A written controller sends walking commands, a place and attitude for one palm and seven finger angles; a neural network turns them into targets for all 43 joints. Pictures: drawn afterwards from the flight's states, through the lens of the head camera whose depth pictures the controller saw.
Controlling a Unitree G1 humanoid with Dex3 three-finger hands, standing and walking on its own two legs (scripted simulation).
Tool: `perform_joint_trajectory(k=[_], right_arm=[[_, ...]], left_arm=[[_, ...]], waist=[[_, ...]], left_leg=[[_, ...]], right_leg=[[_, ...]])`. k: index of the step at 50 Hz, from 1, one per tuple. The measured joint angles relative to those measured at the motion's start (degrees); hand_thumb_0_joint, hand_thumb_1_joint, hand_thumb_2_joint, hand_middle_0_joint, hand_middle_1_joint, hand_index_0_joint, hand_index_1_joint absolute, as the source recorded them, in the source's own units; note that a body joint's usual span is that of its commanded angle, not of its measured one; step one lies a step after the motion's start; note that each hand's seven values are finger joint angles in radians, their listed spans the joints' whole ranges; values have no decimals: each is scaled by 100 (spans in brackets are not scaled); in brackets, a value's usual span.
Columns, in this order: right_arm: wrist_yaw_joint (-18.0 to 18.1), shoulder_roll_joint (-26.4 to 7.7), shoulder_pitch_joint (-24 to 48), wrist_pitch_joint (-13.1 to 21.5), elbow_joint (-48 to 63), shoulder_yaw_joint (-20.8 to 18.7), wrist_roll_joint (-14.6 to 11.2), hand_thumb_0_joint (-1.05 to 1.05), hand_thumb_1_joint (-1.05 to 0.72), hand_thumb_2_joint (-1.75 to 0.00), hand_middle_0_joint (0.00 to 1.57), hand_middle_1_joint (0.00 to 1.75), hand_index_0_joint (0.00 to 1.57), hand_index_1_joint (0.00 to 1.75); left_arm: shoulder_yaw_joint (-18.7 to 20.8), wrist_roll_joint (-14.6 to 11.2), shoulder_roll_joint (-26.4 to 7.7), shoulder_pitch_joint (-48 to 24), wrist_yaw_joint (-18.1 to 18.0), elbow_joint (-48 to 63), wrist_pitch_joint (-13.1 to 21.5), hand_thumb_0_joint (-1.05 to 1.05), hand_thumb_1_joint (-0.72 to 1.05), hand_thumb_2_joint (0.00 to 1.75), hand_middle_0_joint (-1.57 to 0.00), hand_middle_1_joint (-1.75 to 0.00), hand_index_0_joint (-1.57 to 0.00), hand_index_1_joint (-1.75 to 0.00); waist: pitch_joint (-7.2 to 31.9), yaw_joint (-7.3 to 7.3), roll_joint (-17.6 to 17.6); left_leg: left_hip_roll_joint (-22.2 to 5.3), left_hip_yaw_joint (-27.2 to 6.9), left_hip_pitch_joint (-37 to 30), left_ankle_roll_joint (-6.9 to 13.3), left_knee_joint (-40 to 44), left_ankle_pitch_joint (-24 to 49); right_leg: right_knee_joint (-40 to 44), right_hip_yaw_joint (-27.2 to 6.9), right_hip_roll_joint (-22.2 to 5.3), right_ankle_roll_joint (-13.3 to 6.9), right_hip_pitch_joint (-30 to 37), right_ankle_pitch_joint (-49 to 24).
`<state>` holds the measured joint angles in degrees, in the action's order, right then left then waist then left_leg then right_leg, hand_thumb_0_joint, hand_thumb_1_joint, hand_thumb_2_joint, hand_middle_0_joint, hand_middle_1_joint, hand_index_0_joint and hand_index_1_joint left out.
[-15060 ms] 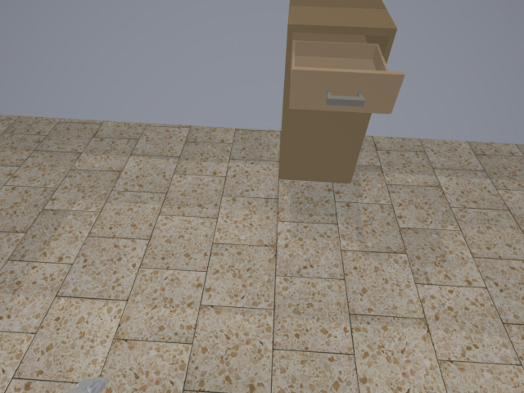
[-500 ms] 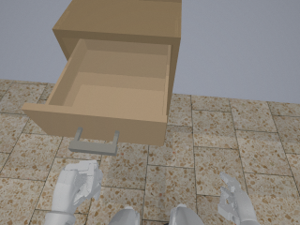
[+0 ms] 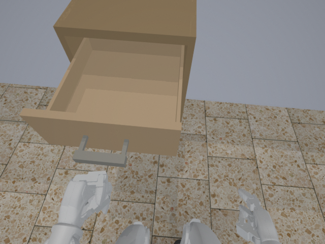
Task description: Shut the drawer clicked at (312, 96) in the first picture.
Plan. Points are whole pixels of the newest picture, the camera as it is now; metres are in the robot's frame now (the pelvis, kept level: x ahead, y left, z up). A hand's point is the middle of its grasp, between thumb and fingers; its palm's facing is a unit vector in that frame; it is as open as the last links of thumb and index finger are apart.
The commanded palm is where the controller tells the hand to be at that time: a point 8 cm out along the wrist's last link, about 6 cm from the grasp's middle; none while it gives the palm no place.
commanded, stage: push the drawer shut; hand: left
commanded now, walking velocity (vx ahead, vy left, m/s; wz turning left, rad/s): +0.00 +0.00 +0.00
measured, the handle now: (102, 150) +0.33 +0.16 +0.03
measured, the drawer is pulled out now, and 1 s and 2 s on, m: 0.28 0.21 0.10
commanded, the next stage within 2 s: none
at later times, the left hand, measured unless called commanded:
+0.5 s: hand (109, 183) +0.25 +0.13 +0.03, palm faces -0.09 -1.00 -0.03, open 3.0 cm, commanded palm +0.25 +0.18 +0.04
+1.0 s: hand (113, 156) +0.31 +0.13 +0.03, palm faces -0.11 -0.99 -0.03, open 2.8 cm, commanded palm +0.31 +0.19 +0.04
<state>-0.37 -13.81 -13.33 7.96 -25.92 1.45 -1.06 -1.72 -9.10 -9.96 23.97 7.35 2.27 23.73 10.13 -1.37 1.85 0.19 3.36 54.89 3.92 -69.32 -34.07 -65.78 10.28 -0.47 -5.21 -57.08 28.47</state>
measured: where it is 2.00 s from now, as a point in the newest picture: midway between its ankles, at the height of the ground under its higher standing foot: outside the picture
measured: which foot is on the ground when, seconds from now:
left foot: down 0.00-1.00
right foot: down 0.00-1.00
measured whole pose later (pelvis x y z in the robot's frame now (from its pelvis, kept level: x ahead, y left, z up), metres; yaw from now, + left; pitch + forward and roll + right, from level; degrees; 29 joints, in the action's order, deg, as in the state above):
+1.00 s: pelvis -0.02 +0.01 +0.00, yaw +0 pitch +19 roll -2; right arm -0.6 -15.0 -12.5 5.1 -31.0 2.6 -0.9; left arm -1.1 -8.0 -11.0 -6.0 4.5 -19.6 22.6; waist 9.0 -2.4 1.8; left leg 1.2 3.5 56.4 5.2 -68.4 -31.6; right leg -64.3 10.1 -1.5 -4.0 -58.0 25.8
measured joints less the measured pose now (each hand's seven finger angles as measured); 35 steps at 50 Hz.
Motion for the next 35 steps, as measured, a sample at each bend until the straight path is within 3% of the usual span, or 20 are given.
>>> perform_joint_trajectory(k=[8,15,22,35], right_arm=[[-45,-41,49,16,4,-26,38,1,-90,-90,20,30,20,30],[-30,-49,108,-9,33,22,59,1,-90,-90,20,30,20,30],[-54,-43,38,-107,-27,70,56,1,-90,-90,20,30,20,30],[12,-123,71,-174,-330,104,37,1,-90,-90,20,30,20,30]], left_arm=[[-12,36,40,78,-146,133,301,2,90,90,-140,-160,-140,-160],[-210,161,-1,-370,-141,-54,125,2,90,90,-140,-160,-140,-160],[-181,180,11,-820,-319,-233,40,1,88,91,-140,-160,-140,-160],[-175,170,-86,-1772,-293,-1012,-6,-6,82,95,-140,-160,-140,-160]], waist=[[26,22,34],[-15,27,38],[-21,32,79],[-105,31,36]], left_leg=[[25,-17,48,34,-73,-28],[37,-5,213,64,-218,-51],[59,5,192,84,-163,-7],[99,-62,231,98,-109,117]], right_leg=[[-52,16,-28,33,-26,22],[-188,12,-56,52,-186,34],[-137,-2,-73,79,-162,-7],[-39,66,-112,85,-142,-118]])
